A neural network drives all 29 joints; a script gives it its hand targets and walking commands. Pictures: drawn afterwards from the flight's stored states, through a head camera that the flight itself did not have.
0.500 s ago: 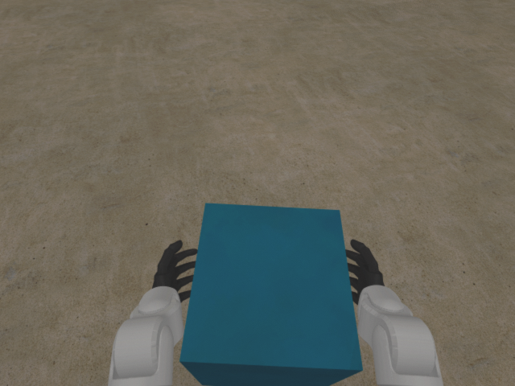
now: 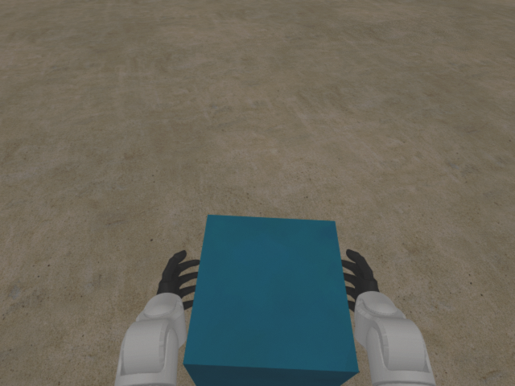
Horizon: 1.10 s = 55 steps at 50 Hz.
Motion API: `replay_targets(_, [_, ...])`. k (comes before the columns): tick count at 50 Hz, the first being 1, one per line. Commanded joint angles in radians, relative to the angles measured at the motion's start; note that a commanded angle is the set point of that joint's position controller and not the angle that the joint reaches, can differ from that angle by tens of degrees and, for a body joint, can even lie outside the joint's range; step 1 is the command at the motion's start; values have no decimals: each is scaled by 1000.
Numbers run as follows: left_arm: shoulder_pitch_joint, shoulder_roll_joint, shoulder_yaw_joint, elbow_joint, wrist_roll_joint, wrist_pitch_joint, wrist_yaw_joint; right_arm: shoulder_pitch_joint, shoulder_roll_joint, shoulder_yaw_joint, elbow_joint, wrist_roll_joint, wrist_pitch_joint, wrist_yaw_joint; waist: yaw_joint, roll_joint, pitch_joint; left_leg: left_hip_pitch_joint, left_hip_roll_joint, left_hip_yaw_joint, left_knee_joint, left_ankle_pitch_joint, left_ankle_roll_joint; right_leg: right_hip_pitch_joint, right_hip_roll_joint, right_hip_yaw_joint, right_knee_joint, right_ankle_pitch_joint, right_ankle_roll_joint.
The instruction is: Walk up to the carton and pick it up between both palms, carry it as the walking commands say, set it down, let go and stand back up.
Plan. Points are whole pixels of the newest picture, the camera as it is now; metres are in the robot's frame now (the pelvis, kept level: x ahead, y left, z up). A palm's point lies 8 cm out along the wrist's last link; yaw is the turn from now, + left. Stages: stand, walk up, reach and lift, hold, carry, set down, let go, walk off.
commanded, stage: carry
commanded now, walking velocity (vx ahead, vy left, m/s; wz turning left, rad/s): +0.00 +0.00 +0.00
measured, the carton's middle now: (265, 313) +0.27 +0.01 -0.03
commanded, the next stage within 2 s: none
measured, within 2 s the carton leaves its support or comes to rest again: neither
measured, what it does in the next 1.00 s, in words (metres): stands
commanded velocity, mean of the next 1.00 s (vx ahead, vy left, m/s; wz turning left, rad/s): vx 0.00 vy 0.00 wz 0.00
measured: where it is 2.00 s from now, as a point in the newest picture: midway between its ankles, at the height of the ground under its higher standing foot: outside the picture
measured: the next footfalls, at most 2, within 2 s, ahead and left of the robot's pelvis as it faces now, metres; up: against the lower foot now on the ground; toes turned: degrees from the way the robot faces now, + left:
none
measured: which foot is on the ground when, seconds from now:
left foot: down 0.00-1.00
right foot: down 0.00-1.00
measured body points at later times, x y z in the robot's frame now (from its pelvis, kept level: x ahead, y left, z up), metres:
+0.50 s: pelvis +0.02 -0.01 +0.00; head +0.06 +0.01 +0.45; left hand +0.31 +0.15 +0.01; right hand +0.32 -0.15 +0.02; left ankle +0.00 +0.02 -0.72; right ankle +0.08 -0.16 -0.72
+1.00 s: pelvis +0.02 -0.04 +0.00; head +0.02 -0.03 +0.45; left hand +0.30 +0.12 +0.03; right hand +0.31 -0.18 +0.03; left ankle +0.00 +0.02 -0.72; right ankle +0.08 -0.16 -0.72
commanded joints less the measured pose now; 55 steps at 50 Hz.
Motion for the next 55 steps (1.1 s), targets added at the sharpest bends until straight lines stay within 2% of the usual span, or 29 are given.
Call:
replay_targets(1, [-557,-823,-621,-353,-277,-85,-179,-561,787,557,-392,266,-70,169,-8,4,-425,180,243,-222,-137,596,-128,116,-49,27,13,65,-38])
replay_targets(2, [-587,-777,-601,-320,-259,-79,-173,-502,764,502,-283,235,-62,169,-10,88,-402,207,247,-223,-154,657,-127,95,-36,4,31,26,-40])
replay_targets(6, [-540,-733,-526,-122,-170,-79,-180,-466,725,433,-71,151,-59,186,-8,68,-379,217,274,-245,-170,603,-118,63,-33,16,6,-45,-40])
replay_targets(7, [-639,-791,-620,-351,-257,-91,-181,-479,811,510,-225,214,-58,191,-16,11,-397,245,270,-258,-171,704,-147,78,-5,-18,41,-61,-34])
replay_targets(10, [-607,-748,-515,-123,-192,-102,-204,-548,729,427,-97,161,-88,196,-12,15,-392,213,290,-262,-161,717,-155,131,-28,0,1,-42,-27])
replay_targets(11, [-600,-761,-554,-216,-211,-108,-195,-553,754,471,-165,202,-91,199,-8,68,-388,225,262,-256,-159,740,-165,114,-34,24,14,-6,-36])
replay_targets(12, [-619,-760,-554,-178,-194,-118,-203,-521,774,461,-93,179,-99,210,-15,49,-392,224,261,-225,-152,734,-150,130,-34,4,27,24,-45])
replay_targets(13, [-592,-792,-566,-288,-253,-118,-197,-587,789,517,-270,250,-103,197,-10,-34,-449,246,257,-201,-97,794,-147,178,-47,12,25,156,-50])
replay_targets(14, [-592,-752,-523,-121,-186,-123,-209,-549,743,440,-89,166,-108,202,-11,-1,-435,227,238,-214,-120,677,-144,178,-43,19,12,137,-39])
replay_targets(15, [-623,-799,-577,-283,-248,-128,-201,-623,756,508,-293,239,-113,198,-10,-26,-397,203,236,-190,-114,639,-146,155,-50,22,22,141,-43])
replay_targets(17, [-620,-746,-546,-193,-209,-125,-196,-490,745,426,-90,170,-108,196,-9,32,-441,208,232,-204,-103,653,-134,185,-47,19,20,150,-46])
replay_targets(23, [-520,-782,-576,-240,-243,-113,-200,-542,763,524,-268,243,-111,190,-7,23,-478,265,248,-197,-53,791,-121,178,-62,33,25,229,-61])
replay_targets(25, [-551,-750,-558,-104,-178,-126,-216,-488,725,456,-82,157,-112,217,-6,34,-481,296,268,-205,-18,930,-141,146,-27,-33,57,126,-39])
replay_targets(27, [-556,-806,-627,-205,-214,-125,-218,-527,781,547,-223,219,-117,228,-7,96,-476,357,295,-240,-67,1023,-156,73,-3,-19,69,-78,-36])
replay_targets(29, [-592,-838,-646,-259,-229,-126,-216,-541,812,558,-224,237,-110,235,-7,122,-461,309,275,-207,-61,947,-132,134,-29,-20,61,58,-44])
replay_targets(30, [-516,-820,-608,-142,-177,-112,-223,-558,779,543,-181,215,-108,240,-7,60,-453,318,281,-229,-61,963,-143,121,-25,-3,57,45,-52])
replay_targets(33, [-606,-849,-660,-381,-284,-96,-203,-555,818,569,-376,267,-82,203,-2,4,-480,253,247,-174,-31,734,-124,192,-63,28,24,227,-58])
replay_targets(34, [-597,-830,-629,-234,-217,-107,-213,-504,816,530,-177,190,-88,216,-1,-17,-503,262,241,-188,-20,735,-125,203,-63,19,40,272,-69])
replay_targets(35, [-651,-831,-666,-502,-323,-103,-189,-585,819,579,-479,300,-89,183,-4,-80,-529,248,244,-171,-15,672,-138,252,-94,42,30,358,-89])
replay_targets(37, [-490,-810,-597,-101,-175,-65,-212,-429,770,502,-110,164,-61,209,-12,22,-503,246,247,-196,-9,841,-154,244,-76,16,102,383,-83])
replay_targets(38, [-561,-835,-632,-285,-232,-93,-198,-457,807,535,-260,214,-78,209,-4,62,-517,263,247,-168,-12,842,-142,227,-69,2,93,303,-86])
replay_targets(39, [-533,-791,-608,-163,-182,-89,-214,-395,766,497,-89,150,-70,219,-3,74,-529,245,242,-180,15,828,-127,213,-78,40,66,310,-79])
replay_targets(41, [-542,-847,-613,-181,-198,-106,-215,-528,796,539,-228,208,-97,223,-9,7,-479,264,261,-184,-24,841,-138,180,-62,-4,72,230,-64])
replay_targets(42, [-574,-865,-599,-155,-200,-100,-215,-584,799,529,-251,221,-105,220,-13,96,-482,298,278,-220,-39,932,-140,144,-50,11,102,147,-58])
replay_targets(43, [-662,-853,-623,-336,-265,-102,-199,-611,817,543,-363,275,-99,206,-4,60,-462,226,274,-225,-54,777,-120,180,-64,40,46,123,-65])
replay_targets(45, [-551,-829,-569,-196,-214,-64,-191,-512,799,495,-239,223,-56,191,-4,-42,-408,154,257,-225,-97,521,-105,205,-69,38,6,96,-69])
replay_targets(48, [-521,-815,-537,-163,-211,-71,-192,-553,788,515,-267,227,-61,177,-9,-88,-436,159,250,-209,-65,502,-127,246,-77,22,-2,246,-67])
replay_targets(53, [-542,-739,-521,-147,-151,-64,-169,-439,729,436,-97,164,-44,177,-14,81,-369,147,251,-243,-150,392,-130,176,-70,52,-21,52,-88])
replay_targets(55, [-522,-715,-499,-78,-123,-72,-178,-458,734,449,-36,161,-53,189,-17,37,-317,142,279,-298,-254,132,-122,107,-52,58,-32,-133,-93])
